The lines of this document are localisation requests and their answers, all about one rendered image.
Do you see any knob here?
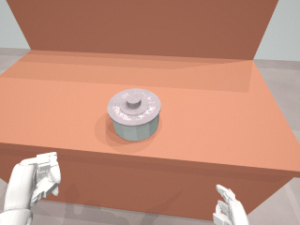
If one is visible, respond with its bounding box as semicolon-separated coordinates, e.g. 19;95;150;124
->
126;94;142;108

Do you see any lid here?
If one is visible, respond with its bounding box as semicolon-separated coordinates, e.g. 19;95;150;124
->
107;88;161;128

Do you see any left robot forearm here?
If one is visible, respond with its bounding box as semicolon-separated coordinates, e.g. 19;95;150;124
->
0;208;34;225

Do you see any pot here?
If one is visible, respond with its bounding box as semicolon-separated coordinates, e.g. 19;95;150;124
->
112;115;159;142

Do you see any table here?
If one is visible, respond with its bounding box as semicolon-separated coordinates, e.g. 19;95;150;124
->
0;0;300;221

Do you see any robot right hand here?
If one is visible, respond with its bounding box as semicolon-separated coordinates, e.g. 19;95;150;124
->
213;185;249;225

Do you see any robot left hand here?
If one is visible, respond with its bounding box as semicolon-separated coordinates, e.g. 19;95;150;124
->
3;152;61;212

